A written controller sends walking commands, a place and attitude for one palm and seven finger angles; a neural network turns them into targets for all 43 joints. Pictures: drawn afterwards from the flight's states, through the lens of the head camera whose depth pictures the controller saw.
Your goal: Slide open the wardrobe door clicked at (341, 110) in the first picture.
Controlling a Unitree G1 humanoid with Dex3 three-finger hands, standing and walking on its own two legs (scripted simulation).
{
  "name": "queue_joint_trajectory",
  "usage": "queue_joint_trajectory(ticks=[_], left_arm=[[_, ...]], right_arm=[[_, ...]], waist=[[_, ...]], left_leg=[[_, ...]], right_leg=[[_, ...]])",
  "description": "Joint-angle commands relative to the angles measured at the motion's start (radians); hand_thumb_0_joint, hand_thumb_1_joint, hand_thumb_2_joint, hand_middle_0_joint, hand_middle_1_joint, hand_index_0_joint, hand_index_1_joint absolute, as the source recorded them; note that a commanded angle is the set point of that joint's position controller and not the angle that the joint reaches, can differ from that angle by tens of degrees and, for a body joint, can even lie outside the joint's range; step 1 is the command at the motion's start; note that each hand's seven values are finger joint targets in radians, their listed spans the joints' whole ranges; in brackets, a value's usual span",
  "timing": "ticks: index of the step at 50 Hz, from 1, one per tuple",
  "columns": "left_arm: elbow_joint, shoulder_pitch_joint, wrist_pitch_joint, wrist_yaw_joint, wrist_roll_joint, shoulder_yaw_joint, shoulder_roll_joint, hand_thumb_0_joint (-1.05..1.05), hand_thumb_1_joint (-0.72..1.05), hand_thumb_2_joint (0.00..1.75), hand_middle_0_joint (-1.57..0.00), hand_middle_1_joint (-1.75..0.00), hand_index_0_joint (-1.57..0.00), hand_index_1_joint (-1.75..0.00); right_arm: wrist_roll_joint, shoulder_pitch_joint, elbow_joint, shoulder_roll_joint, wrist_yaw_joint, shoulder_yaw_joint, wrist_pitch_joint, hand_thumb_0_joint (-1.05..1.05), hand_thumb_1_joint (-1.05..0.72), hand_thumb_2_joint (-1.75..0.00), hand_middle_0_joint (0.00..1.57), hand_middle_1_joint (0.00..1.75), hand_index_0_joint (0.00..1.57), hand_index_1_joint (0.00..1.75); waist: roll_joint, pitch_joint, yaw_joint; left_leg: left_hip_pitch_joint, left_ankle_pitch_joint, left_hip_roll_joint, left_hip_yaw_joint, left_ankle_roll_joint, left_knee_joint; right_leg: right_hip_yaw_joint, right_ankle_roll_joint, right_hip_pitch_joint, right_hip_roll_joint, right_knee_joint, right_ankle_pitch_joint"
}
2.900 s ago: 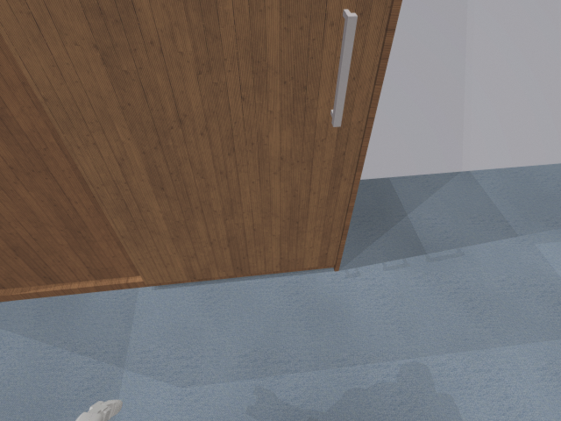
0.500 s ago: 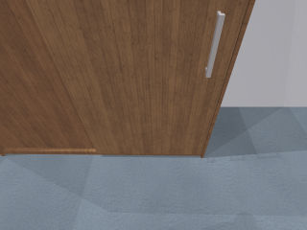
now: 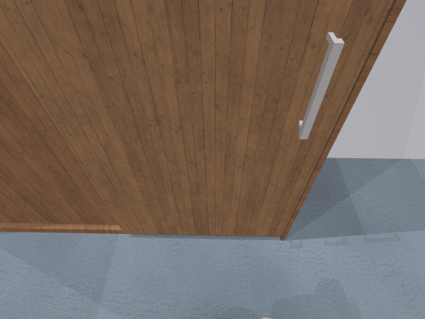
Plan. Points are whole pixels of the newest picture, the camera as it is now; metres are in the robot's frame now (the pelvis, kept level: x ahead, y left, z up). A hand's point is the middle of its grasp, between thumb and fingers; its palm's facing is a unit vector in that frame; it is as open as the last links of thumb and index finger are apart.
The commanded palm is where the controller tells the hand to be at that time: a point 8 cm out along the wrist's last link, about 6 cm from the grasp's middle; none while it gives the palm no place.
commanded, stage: take the last steps up to it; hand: right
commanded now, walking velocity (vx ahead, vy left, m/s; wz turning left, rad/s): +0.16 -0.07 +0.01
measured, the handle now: (315, 91) +0.58 -0.18 +0.13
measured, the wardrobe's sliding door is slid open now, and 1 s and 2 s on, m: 0.00 0.00 0.00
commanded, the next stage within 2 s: come to a stop and stand still in 0.02 s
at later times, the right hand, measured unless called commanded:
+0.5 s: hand out of the picture +0.11 -0.24 -0.17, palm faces +0.02 +0.98 -0.21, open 7.4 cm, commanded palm none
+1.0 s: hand out of the picture +0.06 -0.16 -0.17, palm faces +0.05 +0.98 -0.18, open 7.3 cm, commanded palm none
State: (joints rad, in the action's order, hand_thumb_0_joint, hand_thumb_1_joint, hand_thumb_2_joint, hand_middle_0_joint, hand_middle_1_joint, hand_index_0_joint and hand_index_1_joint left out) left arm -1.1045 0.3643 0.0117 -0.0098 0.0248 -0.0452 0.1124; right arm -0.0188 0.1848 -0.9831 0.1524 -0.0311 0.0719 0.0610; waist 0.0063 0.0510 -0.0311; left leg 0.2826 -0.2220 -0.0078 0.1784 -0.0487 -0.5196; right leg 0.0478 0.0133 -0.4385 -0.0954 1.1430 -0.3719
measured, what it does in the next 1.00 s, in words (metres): steps on the spot: right foot, then left foot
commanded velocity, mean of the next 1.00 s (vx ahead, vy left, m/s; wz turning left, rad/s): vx -0.08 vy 0.04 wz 0.00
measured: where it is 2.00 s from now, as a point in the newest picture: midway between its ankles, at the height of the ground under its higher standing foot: outside the picture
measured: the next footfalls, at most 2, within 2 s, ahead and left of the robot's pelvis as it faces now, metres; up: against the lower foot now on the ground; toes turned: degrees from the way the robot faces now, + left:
right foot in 0.18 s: +0.17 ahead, -0.15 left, +0.00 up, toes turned -7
left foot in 0.64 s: +0.10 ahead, +0.13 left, +0.00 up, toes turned +5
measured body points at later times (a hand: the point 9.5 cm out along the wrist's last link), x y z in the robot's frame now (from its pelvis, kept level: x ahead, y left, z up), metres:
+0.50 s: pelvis +0.08 -0.04 +0.01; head +0.11 -0.06 +0.46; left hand +0.16 +0.19 -0.13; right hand +0.11 -0.29 -0.16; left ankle +0.06 +0.10 -0.66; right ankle +0.14 -0.15 -0.73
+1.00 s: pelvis +0.04 +0.02 +0.01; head +0.05 +0.00 +0.46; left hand +0.02 +0.24 -0.15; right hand +0.06 -0.21 -0.16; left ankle +0.06 +0.12 -0.73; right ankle +0.01 -0.10 -0.73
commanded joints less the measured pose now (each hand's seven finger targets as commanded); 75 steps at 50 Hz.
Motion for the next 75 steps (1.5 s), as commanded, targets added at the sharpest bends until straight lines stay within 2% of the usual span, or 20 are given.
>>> queue_joint_trajectory(ticks=[1,7,8,9,11,15,23,30,31,32,33,37,42,46,49,60,61,63,64,75], left_arm=[[0.049,0.099,-0.001,0.014,-0.001,-0.003,0.006,0.0,0.9,0.9,-0.2,-0.3,-0.2,-0.3],[0.081,0.028,0.028,0.015,-0.002,0.0,0.062,0.0,0.9,0.9,-0.2,-0.3,-0.2,-0.3],[0.062,0.06,0.035,0.007,-0.004,0.002,0.096,0.0,0.9,0.9,-0.2,-0.3,-0.2,-0.3],[0.069,0.069,0.041,-0.004,0.002,-0.004,0.167,0.0,0.9,0.9,-0.2,-0.3,-0.2,-0.3],[0.078,0.004,0.035,-0.027,-0.004,-0.003,0.235,0.0,0.9,0.9,-0.2,-0.3,-0.2,-0.3],[0.086,-0.06,0.01,-0.053,-0.008,-0.013,0.222,0.0,0.9,0.9,-0.2,-0.3,-0.2,-0.3],[0.133,-0.167,-0.013,-0.048,-0.002,-0.046,0.223,0.0,0.9,0.9,-0.2,-0.3,-0.2,-0.3],[0.145,-0.196,-0.037,-0.017,0.0,-0.057,0.225,0.0,0.9,0.9,-0.2,-0.3,-0.2,-0.3],[0.149,-0.17,-0.04,-0.012,-0.008,-0.052,0.187,0.0,0.9,0.9,-0.2,-0.3,-0.2,-0.3],[0.167,-0.149,-0.049,-0.007,-0.016,-0.038,0.106,0.0,0.9,0.9,-0.2,-0.3,-0.2,-0.3],[0.186,-0.186,-0.059,-0.001,-0.011,-0.034,0.11,0.0,0.9,0.9,-0.2,-0.3,-0.2,-0.3],[0.117,-0.098,-0.06,0.002,-0.003,-0.036,0.125,0.0,0.9,0.9,-0.2,-0.3,-0.2,-0.3],[0.095,-0.1,-0.034,-0.014,-0.009,-0.01,0.085,0.0,0.9,0.9,-0.2,-0.3,-0.2,-0.3],[0.03,-0.001,-0.005,-0.029,-0.01,0.009,0.111,0.0,0.9,0.9,-0.2,-0.3,-0.2,-0.3],[0.013,-0.055,0.007,-0.032,-0.009,0.016,0.121,0.0,0.9,0.9,-0.2,-0.3,-0.2,-0.3],[-0.015,0.007,-0.003,-0.031,-0.013,0.022,0.094,0.0,0.9,0.9,-0.2,-0.3,-0.2,-0.3],[0.052,-0.11,0.021,-0.015,-0.016,0.03,0.134,0.0,0.9,0.9,-0.2,-0.3,-0.2,-0.3],[0.069,0.007,0.006,-0.009,-0.016,0.031,0.082,0.0,0.9,0.9,-0.2,-0.3,-0.2,-0.3],[0.071,0.049,0.01,-0.007,-0.011,0.032,0.088,0.0,0.9,0.9,-0.2,-0.3,-0.2,-0.3],[0.08,0.04,0.031,-0.017,-0.011,0.048,0.123,0.0,0.9,0.9,-0.2,-0.3,-0.2,-0.3]], right_arm=[[-0.013,0.098,0.009,0.104,0.007,0.003,0.005,0.0,-0.9,-0.9,0.2,0.3,0.2,0.3],[-0.008,0.113,-0.014,0.138,0.014,0.008,-0.018,0.0,-0.9,-0.9,0.2,0.3,0.2,0.3],[-0.005,0.132,-0.021,0.108,0.01,-0.003,-0.029,0.0,-0.9,-0.9,0.2,0.3,0.2,0.3],[0.003,0.179,-0.021,0.064,0.006,-0.016,-0.039,0.0,-0.9,-0.9,0.2,0.3,0.2,0.3],[0.008,0.205,-0.041,0.087,-0.006,-0.023,-0.055,0.0,-0.9,-0.9,0.2,0.3,0.2,0.3],[0.001,0.189,-0.046,0.102,-0.008,-0.021,-0.075,0.0,-0.9,-0.9,0.2,0.3,0.2,0.3],[-0.003,0.147,0.031,0.088,0.004,0.016,-0.122,0.0,-0.9,-0.9,0.2,0.3,0.2,0.3],[-0.011,0.22,0.023,0.084,0.008,0.002,-0.094,0.0,-0.9,-0.9,0.2,0.3,0.2,0.3],[-0.017,0.233,0.018,0.116,0.004,0.004,-0.087,0.0,-0.9,-0.9,0.2,0.3,0.2,0.3],[-0.024,0.182,0.04,0.197,-0.001,0.008,-0.073,0.0,-0.9,-0.9,0.2,0.3,0.2,0.3],[-0.016,0.116,0.07,0.236,-0.001,0.005,-0.08,0.0,-0.9,-0.9,0.2,0.3,0.2,0.3],[-0.014,0.003,0.072,0.157,-0.001,-0.006,-0.067,0.0,-0.9,-0.9,0.2,0.3,0.2,0.3],[-0.008,0.126,0.008,0.149,-0.005,-0.005,-0.056,0.0,-0.9,-0.9,0.2,0.3,0.2,0.3],[0.015,0.119,-0.029,0.095,-0.001,-0.023,-0.054,0.0,-0.9,-0.9,0.2,0.3,0.2,0.3],[0.011,0.111,-0.068,0.092,0.0,-0.029,-0.058,0.0,-0.9,-0.9,0.2,0.3,0.2,0.3],[0.005,0.16,-0.132,0.072,0.0,-0.046,-0.053,0.0,-0.9,-0.9,0.2,0.3,0.2,0.3],[-0.004,0.245,-0.154,0.092,-0.044,-0.063,-0.023,0.0,-0.9,-0.9,0.2,0.3,0.2,0.3],[0.001,0.177,-0.101,0.137,-0.024,-0.056,-0.016,0.0,-0.9,-0.9,0.2,0.3,0.2,0.3],[-0.001,0.157,-0.09,0.118,-0.019,-0.055,-0.02,0.0,-0.9,-0.9,0.2,0.3,0.2,0.3],[0.005,0.179,-0.099,0.075,-0.003,-0.071,-0.028,0.0,-0.9,-0.9,0.2,0.3,0.2,0.3]], waist=[[-0.116,0.013,-0.006],[-0.112,0.012,0.001],[-0.014,-0.019,-0.004],[0.163,-0.05,0.011],[0.273,-0.075,0.028],[0.16,-0.066,0.017],[0.138,-0.12,0.03],[0.131,-0.061,0.063],[0.01,-0.05,0.065],[-0.243,-0.009,0.034],[-0.256,0.005,0.052],[-0.188,0.052,-0.008],[-0.12,-0.024,0.051],[0.018,-0.053,0.034],[0.135,-0.043,0.058],[-0.018,0.055,0.038],[0.026,0.06,0.079],[-0.007,-0.056,0.004],[0.006,-0.044,-0.01],[-0.006,0.069,0.032]], left_leg=[[0.126,0.001,-0.258,-0.19,-0.11,0.328],[0.062,0.032,-0.211,-0.143,-0.058,0.172],[0.068,0.062,-0.163,-0.117,-0.023,0.056],[0.098,-0.073,-0.086,-0.075,0.035,-0.04],[0.029,-0.338,-0.046,-0.096,0.08,-0.187],[0.141,-0.325,-0.054,-0.164,0.078,-0.368],[0.156,-0.216,-0.025,-0.202,0.091,-0.536],[-0.131,-0.059,-0.018,-0.101,0.069,-0.01],[-0.159,-0.027,-0.07,-0.161,0.06,0.132],[-0.054,-0.112,-0.278,-0.438,-0.018,0.282],[0.108,-0.226,-0.357,-0.483,-0.092,0.343],[0.152,-0.174,-0.216,-0.333,-0.071,0.303],[-0.064,0.112,-0.236,-0.343,-0.117,0.221],[-0.015,0.09,-0.118,-0.249,-0.001,0.15],[-0.154,0.122,-0.084,-0.175,0.042,0.129],[-0.086,-0.008,-0.099,-0.222,0.039,0.227],[-0.087,0.396,-0.159,-0.249,0.032,0.132],[-0.012,-0.174,-0.171,-0.297,-0.022,0.201],[0.035,-0.226,-0.143,-0.272,-0.019,0.176],[-0.062,-0.007,-0.094,-0.211,0.005,0.109]], right_leg=[[0.017,-0.026,0.053,-0.035,-0.24,0.083],[0.08,-0.042,0.224,0.03,-0.586,0.192],[0.032,-0.042,0.323,0.001,-0.668,0.327],[-0.123,0.011,0.368,-0.142,-0.723,0.571],[-0.244,0.112,0.324,-0.276,-0.811,0.908],[-0.153,0.165,0.434,-0.277,-0.728,1.245],[-0.068,0.157,0.292,-0.246,-0.771,0.769],[-0.093,0.08,0.061,-0.164,-0.754,0.108],[-0.039,0.03,0.02,-0.086,-0.65,0.018],[0.044,-0.039,-0.039,0.03,-0.47,-0.102],[-0.015,-0.032,0.022,0.046,-0.332,-0.169],[-0.045,-0.019,0.028,0.048,-0.147,-0.014],[-0.013,-0.034,0.092,0.04,-0.466,-0.063],[-0.121,0.004,0.31,-0.04,-0.786,0.273],[-0.135,0.017,0.19,-0.07,-0.833,0.283],[-0.081,0.003,0.198,-0.008,-0.861,0.088],[-0.017,-0.024,0.154,-0.008,-0.65,0.186],[-0.047,-0.012,0.228,0.045,-0.665,0.033],[-0.059,-0.001,0.228,0.037,-0.686,0.065],[-0.115,0.029,0.133,-0.001,-0.84,0.099]])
